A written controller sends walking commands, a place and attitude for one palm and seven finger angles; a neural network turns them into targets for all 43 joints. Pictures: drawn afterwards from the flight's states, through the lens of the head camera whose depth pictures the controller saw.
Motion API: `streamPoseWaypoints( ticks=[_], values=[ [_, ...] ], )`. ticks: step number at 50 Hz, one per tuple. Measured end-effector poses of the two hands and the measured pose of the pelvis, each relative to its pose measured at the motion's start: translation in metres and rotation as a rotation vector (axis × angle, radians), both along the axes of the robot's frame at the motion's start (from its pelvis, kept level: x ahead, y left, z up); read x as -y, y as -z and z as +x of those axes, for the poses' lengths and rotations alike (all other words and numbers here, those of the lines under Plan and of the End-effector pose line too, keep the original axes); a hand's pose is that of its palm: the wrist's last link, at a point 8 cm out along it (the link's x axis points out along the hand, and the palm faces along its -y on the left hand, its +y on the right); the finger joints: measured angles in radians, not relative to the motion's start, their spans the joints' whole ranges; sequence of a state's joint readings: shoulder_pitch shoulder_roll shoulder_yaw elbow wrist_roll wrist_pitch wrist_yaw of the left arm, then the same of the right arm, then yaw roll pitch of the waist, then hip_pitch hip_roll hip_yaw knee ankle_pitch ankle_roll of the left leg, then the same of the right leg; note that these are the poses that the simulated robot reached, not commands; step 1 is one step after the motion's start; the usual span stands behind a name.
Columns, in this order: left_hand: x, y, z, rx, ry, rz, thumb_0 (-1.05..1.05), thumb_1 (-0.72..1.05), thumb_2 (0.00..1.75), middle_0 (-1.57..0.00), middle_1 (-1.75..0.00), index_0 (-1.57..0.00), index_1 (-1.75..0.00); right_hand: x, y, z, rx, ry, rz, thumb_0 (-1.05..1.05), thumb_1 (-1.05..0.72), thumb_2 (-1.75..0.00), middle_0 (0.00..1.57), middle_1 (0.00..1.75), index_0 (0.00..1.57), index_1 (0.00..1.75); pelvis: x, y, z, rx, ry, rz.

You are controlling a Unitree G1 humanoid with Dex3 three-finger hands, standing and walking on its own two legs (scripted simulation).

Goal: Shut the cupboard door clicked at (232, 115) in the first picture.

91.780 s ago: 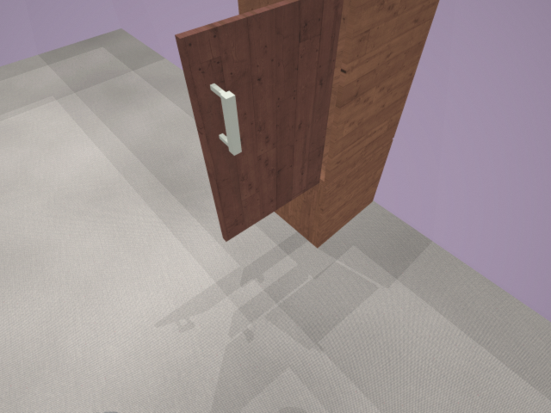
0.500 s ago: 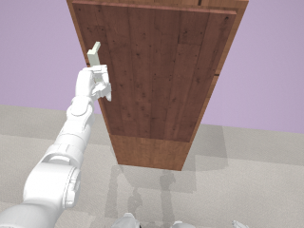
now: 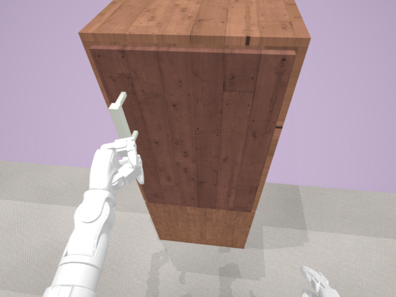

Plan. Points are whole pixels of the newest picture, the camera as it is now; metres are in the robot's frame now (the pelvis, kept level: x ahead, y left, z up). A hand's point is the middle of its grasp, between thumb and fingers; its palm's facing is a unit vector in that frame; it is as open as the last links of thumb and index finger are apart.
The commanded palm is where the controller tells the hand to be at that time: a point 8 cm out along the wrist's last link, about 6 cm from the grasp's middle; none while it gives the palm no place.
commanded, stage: pull the fist back off the door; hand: left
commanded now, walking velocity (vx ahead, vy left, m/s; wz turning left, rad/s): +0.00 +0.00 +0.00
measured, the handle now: (126, 123) +0.46 +0.19 +0.11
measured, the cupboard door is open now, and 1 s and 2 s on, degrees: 0 0 0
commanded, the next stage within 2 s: draw the hand back to the body in 0.04 s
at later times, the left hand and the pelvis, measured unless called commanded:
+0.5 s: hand (106, 180) +0.28 +0.18 +0.14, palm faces +0.02 -1.00 -0.05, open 3.1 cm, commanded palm +0.25 +0.22 +0.14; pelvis +0.02 +0.00 +0.01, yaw +1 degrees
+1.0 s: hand (50, 208) +0.22 +0.24 +0.15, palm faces +0.29 -0.91 -0.31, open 3.6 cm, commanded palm +0.18 +0.28 +0.18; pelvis -0.01 +0.02 +0.03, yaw +1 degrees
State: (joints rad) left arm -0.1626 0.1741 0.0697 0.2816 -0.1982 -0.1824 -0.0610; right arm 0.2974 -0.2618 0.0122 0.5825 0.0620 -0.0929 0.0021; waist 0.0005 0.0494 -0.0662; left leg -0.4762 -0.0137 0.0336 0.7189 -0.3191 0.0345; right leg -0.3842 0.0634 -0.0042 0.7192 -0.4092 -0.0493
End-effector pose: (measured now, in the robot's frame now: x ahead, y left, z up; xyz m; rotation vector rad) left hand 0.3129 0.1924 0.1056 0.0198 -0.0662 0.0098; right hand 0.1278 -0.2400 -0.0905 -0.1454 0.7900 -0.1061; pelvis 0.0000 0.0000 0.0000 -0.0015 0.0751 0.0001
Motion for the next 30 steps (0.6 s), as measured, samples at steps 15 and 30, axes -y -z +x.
streamPoseWaypoints(
  ticks=[15, 30],
  values=[
    [-0.004, -0.016, -0.006, -0.032, 0.005, 0.002, 0.01, 0.9, 0.9, -1.3, -1.5, -1.3, -1.5, -0.022, -0.034, 0.087, 0.157, -0.08, 0.015, 0.01, -0.91, -0.89, 0.2, 0.3, 0.2, 0.3, 0.005, -0.005, 0.02, 0.022, -0.023, 0.007],
    [-0.04, -0.032, -0.071, -0.053, -0.002, 0.017, 0.01, 0.9, 0.9, -1.3, -1.5, -1.3, -1.5, -0.019, -0.027, 0.053, 0.1, -0.04, -0.006, 0.01, -0.91, -0.89, 0.2, 0.3, 0.2, 0.3, -0.004, -0.01, 0.009, 0.078, -0.03, -0.004]
  ],
)
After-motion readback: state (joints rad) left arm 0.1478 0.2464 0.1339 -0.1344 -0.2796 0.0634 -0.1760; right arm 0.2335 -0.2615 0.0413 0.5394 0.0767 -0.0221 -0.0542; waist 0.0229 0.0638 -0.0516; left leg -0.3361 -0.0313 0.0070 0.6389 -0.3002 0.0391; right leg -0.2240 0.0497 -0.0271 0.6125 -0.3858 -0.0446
